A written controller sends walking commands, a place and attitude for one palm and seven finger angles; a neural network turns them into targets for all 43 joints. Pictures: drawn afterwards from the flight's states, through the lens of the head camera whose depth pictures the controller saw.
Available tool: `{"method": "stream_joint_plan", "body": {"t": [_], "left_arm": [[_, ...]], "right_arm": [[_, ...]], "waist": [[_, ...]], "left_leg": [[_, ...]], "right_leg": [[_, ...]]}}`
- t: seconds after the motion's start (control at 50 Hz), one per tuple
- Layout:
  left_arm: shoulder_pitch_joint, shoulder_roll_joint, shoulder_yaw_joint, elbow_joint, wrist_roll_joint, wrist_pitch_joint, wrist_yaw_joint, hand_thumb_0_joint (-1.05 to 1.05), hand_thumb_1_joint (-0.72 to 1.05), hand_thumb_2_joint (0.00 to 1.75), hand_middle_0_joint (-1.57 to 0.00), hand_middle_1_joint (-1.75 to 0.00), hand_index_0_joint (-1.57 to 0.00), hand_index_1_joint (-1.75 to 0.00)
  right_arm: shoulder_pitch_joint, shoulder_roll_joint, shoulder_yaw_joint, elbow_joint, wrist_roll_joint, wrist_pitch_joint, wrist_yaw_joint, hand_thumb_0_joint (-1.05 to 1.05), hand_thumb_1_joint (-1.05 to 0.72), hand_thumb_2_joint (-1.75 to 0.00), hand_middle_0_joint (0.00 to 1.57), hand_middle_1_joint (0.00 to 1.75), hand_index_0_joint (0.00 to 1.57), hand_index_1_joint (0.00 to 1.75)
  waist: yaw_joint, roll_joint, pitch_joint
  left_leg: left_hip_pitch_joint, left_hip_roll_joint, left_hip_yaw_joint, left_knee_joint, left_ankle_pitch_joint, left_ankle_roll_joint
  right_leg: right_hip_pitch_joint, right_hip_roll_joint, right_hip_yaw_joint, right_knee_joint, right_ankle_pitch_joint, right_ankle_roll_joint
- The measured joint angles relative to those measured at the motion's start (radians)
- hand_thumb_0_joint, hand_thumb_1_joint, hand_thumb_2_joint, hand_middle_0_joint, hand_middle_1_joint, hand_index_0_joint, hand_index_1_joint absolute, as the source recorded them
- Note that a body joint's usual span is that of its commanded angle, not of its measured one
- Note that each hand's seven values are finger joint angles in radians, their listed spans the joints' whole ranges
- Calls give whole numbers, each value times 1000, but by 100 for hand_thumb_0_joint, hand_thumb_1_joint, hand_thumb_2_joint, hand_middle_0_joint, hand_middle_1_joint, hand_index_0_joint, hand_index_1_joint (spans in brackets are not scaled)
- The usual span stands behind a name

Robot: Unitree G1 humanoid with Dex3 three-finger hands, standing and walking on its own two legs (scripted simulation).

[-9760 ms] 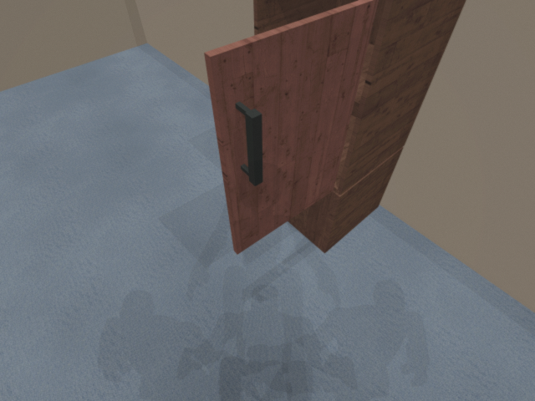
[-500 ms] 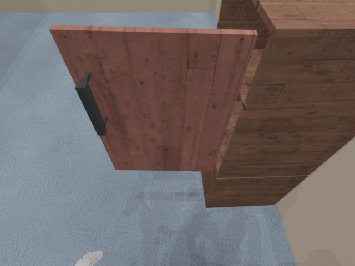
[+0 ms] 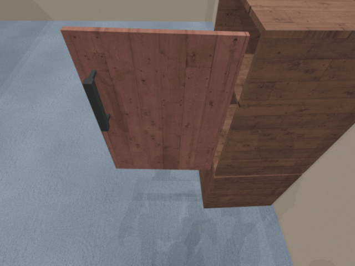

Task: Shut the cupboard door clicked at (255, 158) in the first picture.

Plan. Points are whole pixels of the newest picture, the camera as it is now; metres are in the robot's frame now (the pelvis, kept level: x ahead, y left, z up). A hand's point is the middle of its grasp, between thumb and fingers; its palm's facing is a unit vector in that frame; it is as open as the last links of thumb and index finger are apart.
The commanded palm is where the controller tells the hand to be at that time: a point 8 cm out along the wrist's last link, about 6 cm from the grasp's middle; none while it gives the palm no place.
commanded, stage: come to a stop and stand still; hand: left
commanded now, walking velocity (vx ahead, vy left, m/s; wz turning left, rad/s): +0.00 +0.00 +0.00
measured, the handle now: (99, 102) +0.49 +0.24 +0.07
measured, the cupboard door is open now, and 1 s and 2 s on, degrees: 87 87 87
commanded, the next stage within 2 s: look again from close up in 0.92 s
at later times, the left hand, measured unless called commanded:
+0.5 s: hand out of the picture -0.01 +0.13 -0.17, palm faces +0.04 -0.99 -0.16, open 7.4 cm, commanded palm none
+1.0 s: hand out of the picture +0.02 +0.14 -0.17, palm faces +0.04 -0.98 -0.18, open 7.4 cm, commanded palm none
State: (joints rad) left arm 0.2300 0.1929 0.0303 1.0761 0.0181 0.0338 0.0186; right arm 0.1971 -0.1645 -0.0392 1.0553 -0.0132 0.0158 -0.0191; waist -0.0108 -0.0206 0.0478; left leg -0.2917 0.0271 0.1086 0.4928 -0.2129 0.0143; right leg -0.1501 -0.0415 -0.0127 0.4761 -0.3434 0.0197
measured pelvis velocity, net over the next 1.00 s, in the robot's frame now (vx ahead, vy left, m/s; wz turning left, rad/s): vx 0.03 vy -0.03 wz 0.01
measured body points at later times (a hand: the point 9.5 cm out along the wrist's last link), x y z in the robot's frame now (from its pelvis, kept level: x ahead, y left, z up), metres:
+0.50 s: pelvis +0.01 -0.03 +0.00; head +0.02 -0.03 +0.45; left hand -0.01 +0.18 -0.16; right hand -0.01 -0.25 -0.16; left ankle +0.03 +0.11 -0.74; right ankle -0.06 -0.13 -0.74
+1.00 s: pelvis +0.03 -0.03 +0.01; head +0.05 -0.02 +0.45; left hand +0.02 +0.20 -0.16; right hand +0.05 -0.25 -0.15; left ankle +0.03 +0.11 -0.74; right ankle -0.06 -0.13 -0.74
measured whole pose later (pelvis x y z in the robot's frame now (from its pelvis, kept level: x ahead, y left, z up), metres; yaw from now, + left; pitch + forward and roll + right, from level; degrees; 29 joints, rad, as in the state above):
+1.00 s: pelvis +0.03 -0.03 +0.01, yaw +1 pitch +0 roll +1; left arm 0.27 0.16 0.00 1.13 0.01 -0.01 0.03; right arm 0.22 -0.15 -0.01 1.14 -0.01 0.00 -0.03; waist 0.00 -0.03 0.04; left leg -0.19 0.05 0.08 0.41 -0.22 -0.03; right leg -0.03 -0.01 -0.04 0.38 -0.34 -0.01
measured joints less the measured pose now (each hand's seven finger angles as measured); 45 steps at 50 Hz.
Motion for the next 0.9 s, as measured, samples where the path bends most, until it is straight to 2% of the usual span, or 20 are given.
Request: {"method": "stream_joint_plan", "body": {"t": [0.06, 0.38, 0.58, 0.9], "left_arm": [[16, -16, -14, 18, -3, -14, 1, 0, 91, 90, -19, -30, -19, -30], [53, -60, -29, 59, -11, -33, 7, 0, 91, 90, -20, -30, -20, -30], [61, -63, -27, 63, -9, -40, 12, 0, 91, 90, -20, -30, -20, -30], [46, -41, -27, 59, -6, -42, 13, 0, 91, 90, -20, -30, -20, -30]], "right_arm": [[21, -3, 4, 26, 0, 0, 4, 0, -91, -90, 20, 30, 20, 30], [94, 33, 18, 112, -2, 0, -1, 0, -91, -90, 20, 30, 20, 30], [72, 45, 21, 108, 1, -11, -9, 0, -91, -90, 20, 30, 20, 30], [27, 16, 23, 87, 1, -19, -16, 1, -92, -90, 20, 30, 20, 30]], "waist": [[-7, 13, -5], [-4, 11, -4], [5, 1, -3], [13, -8, -8]], "left_leg": [[22, 5, -11, -28, 17, -11], [67, 35, -34, -66, 33, -48], [79, 38, -34, -64, 17, -54], [101, 28, -26, -73, -2, -49]], "right_leg": [[16, 8, -10, -10, 7, -4], [70, 44, -30, -57, 21, -41], [87, 47, -29, -67, 12, -44], [115, 36, -24, -91, 4, -35]]}}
